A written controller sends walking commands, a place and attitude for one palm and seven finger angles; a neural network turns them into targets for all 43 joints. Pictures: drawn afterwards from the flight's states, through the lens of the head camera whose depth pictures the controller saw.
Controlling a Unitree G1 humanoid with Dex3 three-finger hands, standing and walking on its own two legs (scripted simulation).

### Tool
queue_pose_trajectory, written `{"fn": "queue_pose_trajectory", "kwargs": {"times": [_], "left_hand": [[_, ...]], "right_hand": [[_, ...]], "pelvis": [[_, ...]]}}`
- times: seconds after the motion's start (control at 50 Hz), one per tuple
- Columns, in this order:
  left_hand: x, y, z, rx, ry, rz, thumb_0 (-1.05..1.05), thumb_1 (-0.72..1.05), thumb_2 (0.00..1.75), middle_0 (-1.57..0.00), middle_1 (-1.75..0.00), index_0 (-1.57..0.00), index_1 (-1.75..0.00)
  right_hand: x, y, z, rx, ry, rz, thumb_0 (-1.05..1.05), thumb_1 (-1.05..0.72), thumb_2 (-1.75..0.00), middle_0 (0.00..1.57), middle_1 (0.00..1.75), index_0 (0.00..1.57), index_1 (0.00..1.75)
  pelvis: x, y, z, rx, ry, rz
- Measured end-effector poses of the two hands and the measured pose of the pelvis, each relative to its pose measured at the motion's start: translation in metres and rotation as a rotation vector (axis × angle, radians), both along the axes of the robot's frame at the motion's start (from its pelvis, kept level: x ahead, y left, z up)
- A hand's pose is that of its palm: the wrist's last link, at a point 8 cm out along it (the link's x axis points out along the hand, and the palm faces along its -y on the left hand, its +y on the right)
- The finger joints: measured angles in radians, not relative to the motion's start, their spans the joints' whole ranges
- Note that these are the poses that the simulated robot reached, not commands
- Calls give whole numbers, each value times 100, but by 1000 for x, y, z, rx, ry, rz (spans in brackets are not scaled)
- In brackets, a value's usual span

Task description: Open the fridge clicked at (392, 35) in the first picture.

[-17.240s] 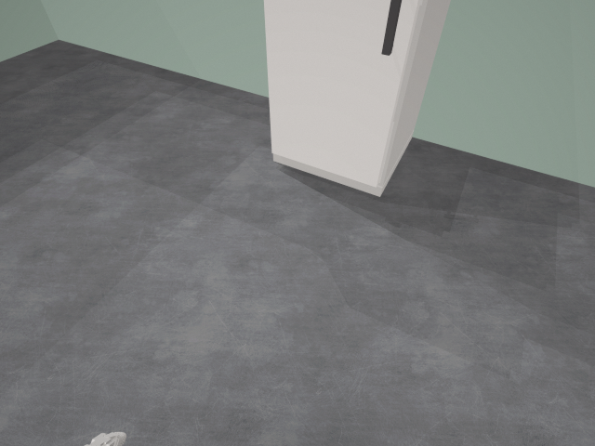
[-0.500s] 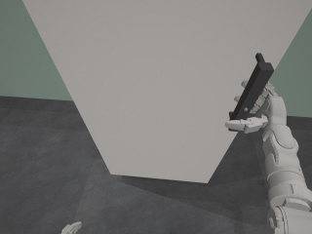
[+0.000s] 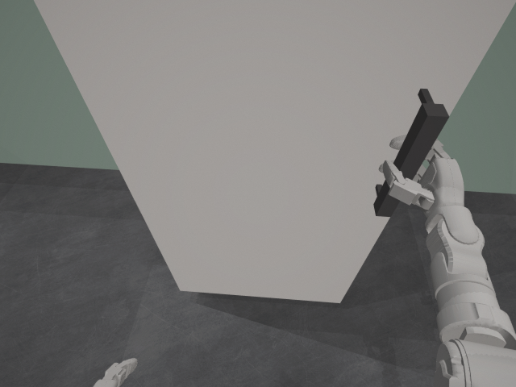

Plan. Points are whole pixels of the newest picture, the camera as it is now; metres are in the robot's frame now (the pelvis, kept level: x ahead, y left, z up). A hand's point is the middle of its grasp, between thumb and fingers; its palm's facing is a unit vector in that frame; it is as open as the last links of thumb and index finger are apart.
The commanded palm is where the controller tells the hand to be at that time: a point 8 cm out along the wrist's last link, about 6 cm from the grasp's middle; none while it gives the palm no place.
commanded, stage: grip the handle and tug to test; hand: right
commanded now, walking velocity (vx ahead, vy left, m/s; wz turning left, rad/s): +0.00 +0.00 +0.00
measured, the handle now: (401, 159) +0.48 -0.18 +0.11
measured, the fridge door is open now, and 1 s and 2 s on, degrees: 0 0 26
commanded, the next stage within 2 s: pull the door a little, standing still in 0.70 s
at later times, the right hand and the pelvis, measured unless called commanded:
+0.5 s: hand (396, 181) +0.42 -0.16 +0.11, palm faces -0.05 +1.00 +0.00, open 6.2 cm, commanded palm +0.38 -0.22 +0.11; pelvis +0.00 +0.01 +0.00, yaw +1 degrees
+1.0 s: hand (395, 183) +0.42 -0.16 +0.11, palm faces -0.02 +1.00 +0.00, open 6.2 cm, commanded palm +0.37 -0.21 +0.11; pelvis +0.03 +0.00 +0.01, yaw +1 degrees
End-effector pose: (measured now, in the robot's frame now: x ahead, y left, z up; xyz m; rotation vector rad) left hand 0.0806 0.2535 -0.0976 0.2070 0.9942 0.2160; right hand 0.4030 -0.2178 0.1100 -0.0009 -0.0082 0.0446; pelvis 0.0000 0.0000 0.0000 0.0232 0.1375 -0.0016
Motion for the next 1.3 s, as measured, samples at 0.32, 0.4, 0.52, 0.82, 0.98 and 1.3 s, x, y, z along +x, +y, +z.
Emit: {"fn": "queue_pose_trajectory", "kwargs": {"times": [0.32,0.4,0.52,0.82,0.98,1.3], "left_hand": [[-16,9,-2,5,22,28,1,91,90,-20,-30,-20,-30],[-19,10,-2,4,28,36,1,91,90,-20,-30,-20,-30],[-19,10,0,1,19,55,1,91,90,-20,-30,-20,-30],[21,2,10,-28,-61,52,1,91,90,-20,-30,-20,-30],[49,-4,11,-28,-76,6,1,91,90,-20,-30,-20,-30],[92,-15,30,-68,-197,-23,1,91,90,-20,-30,-20,-30]], "right_hand": [[-1,2,0,0,3,-6,0,-60,-82,37,138,37,138],[-1,2,0,0,3,-5,0,-61,-82,37,138,37,138],[-1,2,0,1,3,1,0,-62,-80,36,138,36,138],[-5,4,0,2,-2,-13,0,-66,-78,30,140,30,140],[-6,4,0,4,0,-18,0,-65,-79,31,140,31,140],[-69,11,1,3,5,-2,1,-67,-71,26,137,26,136]], "pelvis": [[-5,6,0,-3,-1,5],[-5,6,0,-4,0,10],[-2,5,2,-6,0,20],[23,0,6,-11,-2,42],[32,-2,6,-8,-2,24],[53,-3,13,-11,-36,45]]}}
